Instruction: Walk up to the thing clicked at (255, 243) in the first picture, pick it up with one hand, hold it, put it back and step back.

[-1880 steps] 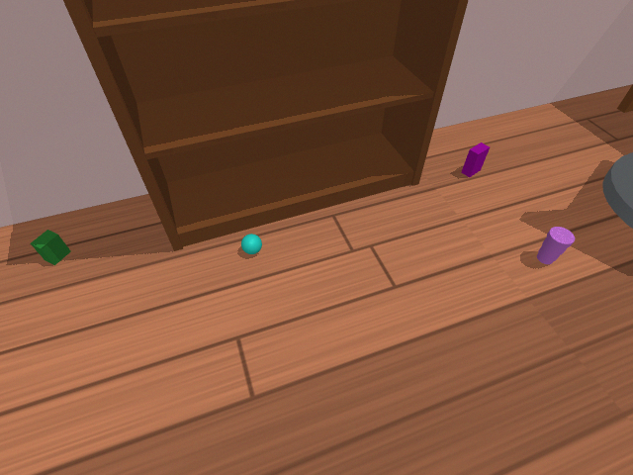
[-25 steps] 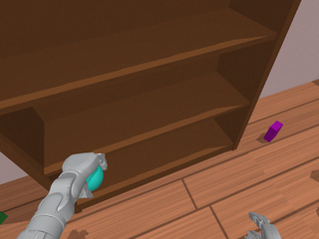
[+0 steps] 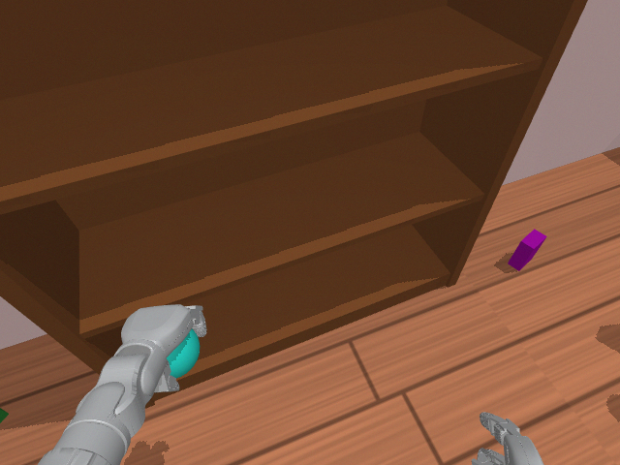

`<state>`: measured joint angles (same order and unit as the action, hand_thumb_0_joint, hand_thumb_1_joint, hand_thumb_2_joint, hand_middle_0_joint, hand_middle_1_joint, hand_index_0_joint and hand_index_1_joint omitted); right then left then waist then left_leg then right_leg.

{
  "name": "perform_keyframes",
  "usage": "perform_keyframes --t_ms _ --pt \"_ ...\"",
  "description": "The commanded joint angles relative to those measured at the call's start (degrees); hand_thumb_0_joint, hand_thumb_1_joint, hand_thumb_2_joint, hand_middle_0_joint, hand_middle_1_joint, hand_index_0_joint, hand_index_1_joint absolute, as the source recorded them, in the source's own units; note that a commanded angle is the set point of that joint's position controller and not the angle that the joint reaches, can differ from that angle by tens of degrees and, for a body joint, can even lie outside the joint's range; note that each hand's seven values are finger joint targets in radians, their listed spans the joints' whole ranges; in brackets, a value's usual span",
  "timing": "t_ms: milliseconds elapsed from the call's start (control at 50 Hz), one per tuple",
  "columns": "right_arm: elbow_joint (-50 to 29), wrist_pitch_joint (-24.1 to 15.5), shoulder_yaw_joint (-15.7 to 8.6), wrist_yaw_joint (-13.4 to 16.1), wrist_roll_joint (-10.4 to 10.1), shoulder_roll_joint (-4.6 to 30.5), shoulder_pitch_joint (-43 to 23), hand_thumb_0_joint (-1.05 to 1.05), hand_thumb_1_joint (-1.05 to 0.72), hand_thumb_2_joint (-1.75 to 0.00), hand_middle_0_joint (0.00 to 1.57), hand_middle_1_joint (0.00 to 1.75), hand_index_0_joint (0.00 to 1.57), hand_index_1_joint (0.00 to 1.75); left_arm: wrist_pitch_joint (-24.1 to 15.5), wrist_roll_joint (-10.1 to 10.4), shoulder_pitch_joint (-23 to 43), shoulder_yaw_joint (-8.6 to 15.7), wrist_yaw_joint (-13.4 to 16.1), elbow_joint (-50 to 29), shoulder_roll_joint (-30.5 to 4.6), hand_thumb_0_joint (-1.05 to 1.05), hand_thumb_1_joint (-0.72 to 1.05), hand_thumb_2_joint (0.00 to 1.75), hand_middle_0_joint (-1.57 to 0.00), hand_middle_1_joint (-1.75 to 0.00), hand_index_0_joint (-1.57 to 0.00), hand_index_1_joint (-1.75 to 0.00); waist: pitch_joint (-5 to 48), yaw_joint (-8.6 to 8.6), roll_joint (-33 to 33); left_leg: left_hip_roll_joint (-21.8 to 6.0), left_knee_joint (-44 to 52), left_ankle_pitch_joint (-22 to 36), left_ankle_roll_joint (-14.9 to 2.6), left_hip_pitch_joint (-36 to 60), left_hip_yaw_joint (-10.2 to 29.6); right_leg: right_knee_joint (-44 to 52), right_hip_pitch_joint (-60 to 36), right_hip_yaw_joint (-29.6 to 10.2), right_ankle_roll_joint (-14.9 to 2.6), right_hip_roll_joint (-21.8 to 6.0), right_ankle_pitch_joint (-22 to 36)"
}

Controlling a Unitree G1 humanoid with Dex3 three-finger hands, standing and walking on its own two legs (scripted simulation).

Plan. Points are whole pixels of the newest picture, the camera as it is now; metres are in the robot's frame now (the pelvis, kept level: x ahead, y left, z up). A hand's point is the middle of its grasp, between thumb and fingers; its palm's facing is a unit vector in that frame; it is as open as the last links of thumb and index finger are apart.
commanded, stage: crouch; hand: left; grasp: from above
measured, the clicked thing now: (171, 349) +0.30 +0.23 -0.07
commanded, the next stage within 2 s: lower in 1.82 s
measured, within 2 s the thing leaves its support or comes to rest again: neither
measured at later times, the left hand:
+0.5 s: hand (207, 375) +0.34 +0.23 -0.28, palm faces -0.40 +0.02 -0.92, open 10.0 cm
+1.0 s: hand (225, 394) +0.37 +0.24 -0.48, palm faces -0.44 -0.02 -0.90, open 10.0 cm
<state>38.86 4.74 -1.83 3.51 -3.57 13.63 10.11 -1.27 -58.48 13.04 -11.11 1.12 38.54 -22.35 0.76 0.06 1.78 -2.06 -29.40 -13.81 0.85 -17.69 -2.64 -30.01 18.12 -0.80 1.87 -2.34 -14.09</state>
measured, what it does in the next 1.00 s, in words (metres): lowers itself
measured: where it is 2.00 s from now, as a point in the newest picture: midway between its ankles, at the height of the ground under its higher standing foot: outside the picture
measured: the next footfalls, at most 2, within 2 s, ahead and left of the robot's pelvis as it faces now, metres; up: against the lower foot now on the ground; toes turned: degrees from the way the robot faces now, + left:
none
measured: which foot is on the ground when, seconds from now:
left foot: down 0.00-1.00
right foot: down 0.00-1.00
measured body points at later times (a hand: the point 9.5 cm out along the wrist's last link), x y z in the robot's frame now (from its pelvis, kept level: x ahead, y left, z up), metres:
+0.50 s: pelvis -0.05 +0.01 -0.16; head +0.09 +0.02 +0.27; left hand +0.36 +0.23 -0.23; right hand +0.01 -0.29 -0.28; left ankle +0.01 +0.13 -0.73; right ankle +0.01 -0.14 -0.73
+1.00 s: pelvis -0.07 +0.01 -0.32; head +0.15 +0.04 +0.07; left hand +0.39 +0.24 -0.43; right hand +0.01 -0.27 -0.44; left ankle +0.01 +0.13 -0.73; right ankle +0.01 -0.14 -0.73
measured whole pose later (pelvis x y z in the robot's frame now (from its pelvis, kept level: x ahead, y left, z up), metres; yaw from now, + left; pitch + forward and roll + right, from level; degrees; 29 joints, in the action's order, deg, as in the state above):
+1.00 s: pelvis -0.07 +0.01 -0.32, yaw -2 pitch +37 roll -5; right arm 43.2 -3.9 -2.5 -3.1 5.8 13.4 8.3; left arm -5.3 -69.5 45.8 0.7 22.3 72.2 -29.6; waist 10.1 9.6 1.4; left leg -2.0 -116.1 -38.2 0.6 -115.5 4.9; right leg -113.1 112.1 0.7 3.0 -1.5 -38.2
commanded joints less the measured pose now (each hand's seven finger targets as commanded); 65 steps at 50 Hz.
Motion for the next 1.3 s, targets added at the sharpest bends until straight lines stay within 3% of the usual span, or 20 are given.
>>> perform_keyframes --t_ms 0,60,180,240,340,420,580,600,760,780,840,880,960,1000,1040,1080,1120,1180,1220,1280 --pt "-5.1 -1.6 -3.0 -0.3 0.8 7.9 -1.5 0.00 -0.90 -0.90 0.20 0.30 0.20 0.30 -1.7 -2.1 19.5 5.1 7.1 -2.9 -9.8 0.00 0.41 0.87 -0.77 -0.92 -0.80 -0.89 11.6 1.49 -2.4 2.7 -1.5 7.5 -0.95 2.0 0.1 0.4 4.0 1.3 -2.32 3.1 5.9" --pt "-3.4 -1.7 -3.7 -0.9 1.7 8.6 0.4 0.00 -0.90 -0.90 0.20 0.30 0.20 0.30 -2.1 -3.6 26.3 4.7 11.2 0.9 -9.9 0.00 0.45 0.89 -0.79 -0.94 -0.83 -0.90 15.7 3.05 -1.2 2.3 -7.8 7.7 -0.59 -2.2 0.3 -5.4 10.0 1.2 -2.36 3.4 6.4" --pt "-2.8 -2.8 -5.0 -2.3 3.2 9.0 4.5 0.00 -0.90 -0.90 0.20 0.30 0.20 0.30 -2.4 -7.2 30.2 3.9 17.6 14.5 -6.8 0.00 0.52 0.86 -0.85 -0.94 -0.89 -0.89 21.8 4.27 -1.1 2.5 -23.6 3.6 -0.60 -19.4 0.4 -19.8 23.8 1.1 -2.76 3.1 3.3" --pt "-2.9 -3.4 -5.4 -2.4 3.7 9.6 5.6 0.00 -0.90 -0.90 0.20 0.30 0.20 0.30 -2.0 -8.1 33.5 6.0 20.2 18.0 -9.8 0.00 0.55 0.88 -0.87 -0.94 -0.92 -0.90 25.6 3.94 0.3 2.6 -29.7 -0.5 -0.77 -27.6 0.7 -26.0 29.4 1.5 -3.00 3.1 -0.4" --pt "-2.1 -4.9 -6.0 -1.9 4.8 10.3 6.8 0.00 -0.90 -0.90 0.20 0.30 0.20 0.30 -1.6 -8.1 38.8 7.5 22.4 19.7 -11.4 0.00 0.51 0.88 -0.85 -0.91 -0.89 -0.87 32.8 5.28 2.7 2.2 -39.1 -6.6 -1.06 -38.2 1.7 -36.1 41.2 2.2 -3.57 3.3 -5.9" --pt "-1.3 -5.6 -6.3 -1.5 5.4 10.6 7.9 0.00 -0.90 -0.90 0.20 0.30 0.20 0.30 -0.5 -8.2 42.1 8.7 23.1 19.3 -12.7 0.00 0.52 0.88 -0.87 -0.89 -0.90 -0.86 40.2 6.20 4.7 1.6 -45.3 -6.2 -1.09 -42.1 2.9 -43.6 47.3 3.1 -3.84 3.3 -5.7" --pt "-0.1 -7.0 -6.0 -2.0 6.6 11.1 7.7 0.00 -0.90 -0.90 0.20 0.30 0.20 0.30 -0.8 -8.0 45.2 11.6 21.7 23.7 -16.6 0.00 0.50 0.85 -0.85 -0.86 -0.88 -0.82 40.4 7.54 4.1 1.7 -54.2 -17.3 -1.19 -55.7 4.7 -53.6 61.3 3.9 -4.15 3.1 -15.6" --pt "0.1 -7.4 -5.8 -2.2 6.7 11.2 7.9 0.00 -0.90 -0.90 0.20 0.30 0.20 0.30 -1.3 -7.9 45.3 11.3 21.3 24.5 -15.9 0.00 0.52 0.86 -0.86 -0.88 -0.90 -0.84 39.4 8.65 3.8 1.6 -55.8 -18.1 -1.30 -57.5 5.1 -54.9 63.7 4.2 -4.07 3.1 -16.2" --pt "1.6 -9.1 -5.1 -4.2 7.7 11.5 9.2 0.00 -0.90 -0.90 0.20 0.30 0.20 0.30 -4.8 -9.8 50.8 12.1 21.8 22.6 -17.6 0.00 0.58 0.90 -0.90 -0.91 -0.94 -0.87 45.5 10.21 8.7 1.9 -65.2 -17.1 -1.11 -62.4 5.7 -64.1 73.5 5.3 -4.17 2.7 -15.4" --pt "1.9 -9.1 -5.1 -4.3 7.8 11.8 9.4 0.00 -0.90 -0.90 0.20 0.30 0.20 0.30 -4.9 -10.1 51.4 13.2 22.4 21.5 -19.6 0.00 0.57 0.89 -0.90 -0.89 -0.93 -0.85 46.9 9.04 9.4 1.9 -66.0 -16.2 -1.01 -62.0 5.6 -65.3 73.9 5.4 -4.29 2.8 -14.8" --pt "2.4 -9.4 -4.8 -5.1 8.5 11.8 9.7 0.00 -0.90 -0.90 0.20 0.30 0.20 0.30 -4.6 -10.5 50.9 13.0 23.3 24.4 -18.3 0.00 0.61 0.90 -0.92 -0.91 -0.96 -0.87 46.5 10.01 9.5 1.7 -68.7 -14.3 -0.92 -62.5 6.1 -68.1 76.7 5.9 -4.17 2.5 -13.4" --pt "2.6 -9.3 -5.1 -5.4 8.6 12.2 9.4 0.00 -0.91 -0.90 0.20 0.30 0.20 0.30 -4.6 -10.8 54.0 14.2 23.9 21.6 -21.5 0.00 0.58 0.91 -0.92 -0.87 -0.95 -0.84 50.3 9.28 11.5 1.8 -71.3 -12.5 -1.23 -63.0 4.7 -69.3 76.2 5.7 -4.14 2.9 -11.5" --pt "2.7 -9.3 -4.8 -6.5 9.3 12.0 9.9 0.00 -0.91 -0.90 0.20 0.30 0.20 0.30 -3.8 -10.7 52.5 13.5 23.7 24.9 -19.2 0.00 0.61 0.93 -0.95 -0.89 -0.97 -0.86 49.3 10.46 10.1 1.7 -75.0 -9.7 -1.56 -65.5 4.3 -71.7 77.5 6.1 -3.78 2.9 -8.9" --pt "2.7 -9.1 -4.7 -6.7 9.4 12.5 10.1 0.00 -0.91 -0.90 0.20 0.30 0.20 0.30 -3.9 -11.0 52.8 15.3 23.6 25.4 -22.7 0.00 0.58 0.92 -0.93 -0.89 -0.95 -0.86 48.6 9.88 12.3 1.8 -75.9 -10.2 -1.37 -67.2 4.0 -73.2 77.5 5.9 -3.86 2.8 -9.3" --pt "2.7 -9.0 -4.7 -7.2 9.5 12.2 9.9 0.00 -0.91 -0.90 0.20 0.30 0.20 0.30 -3.7 -10.8 52.2 14.0 23.3 26.4 -20.2 0.00 0.58 0.94 -0.93 -0.90 -0.96 -0.87 48.3 10.33 10.0 1.5 -77.4 -10.0 -1.55 -67.9 4.2 -74.2 78.8 6.3 -3.83 3.1 -9.1" --pt "2.4 -8.9 -4.7 -7.3 9.4 12.3 9.2 0.00 -0.91 -0.90 0.20 0.30 0.20 0.30 -4.2 -10.2 55.8 14.1 23.2 24.0 -21.5 0.00 0.57 0.90 -0.91 -0.89 -0.94 -0.86 49.1 10.29 12.2 1.7 -77.9 -11.2 -1.43 -69.3 4.0 -75.5 79.5 6.3 -4.00 3.3 -10.0" --pt "2.4 -8.8 -4.4 -7.4 9.6 12.5 8.9 0.00 -0.91 -0.90 0.20 0.30 0.20 0.30 -4.0 -10.7 54.2 14.3 23.3 27.6 -22.0 0.00 0.57 0.91 -0.91 -0.89 -0.94 -0.86 45.1 10.55 12.1 1.6 -79.0 -13.4 -1.52 -72.1 3.6 -75.8 81.5 6.3 -3.91 3.3 -11.6" --pt "2.6 -8.7 -4.3 -7.8 9.8 12.6 9.1 0.00 -0.91 -0.90 0.20 0.30 0.20 0.30 -4.6 -10.5 54.4 14.0 22.8 29.6 -21.6 0.00 0.55 0.89 -0.89 -0.89 -0.92 -0.86 44.7 11.60 10.4 1.7 -80.7 -13.9 -1.67 -74.1 3.9 -77.4 82.2 6.6 -3.80 3.4 -12.0" --pt "2.7 -8.7 -4.2 -7.9 9.8 12.7 8.4 0.00 -0.91 -0.90 0.20 0.30 0.20 0.30 -5.0 -10.1 56.4 14.5 22.8 27.4 -23.4 0.00 0.54 0.89 -0.89 -0.89 -0.92 -0.86 45.2 10.55 11.7 1.7 -81.4 -14.5 -1.72 -75.3 3.4 -78.2 82.3 6.5 -3.91 3.6 -12.6" --pt "2.9 -8.5 -3.9 -8.2 10.0 12.8 8.6 0.00 -0.91 -0.90 0.20 0.30 0.20 0.30 -5.3 -10.5 55.7 14.4 22.8 30.8 -23.2 0.00 0.54 0.88 -0.88 -0.90 -0.91 -0.86 43.8 11.24 10.2 1.7 -82.9 -15.4 -1.77 -76.6 3.5 -79.2 83.7 6.7 -3.82 3.7 -13.3"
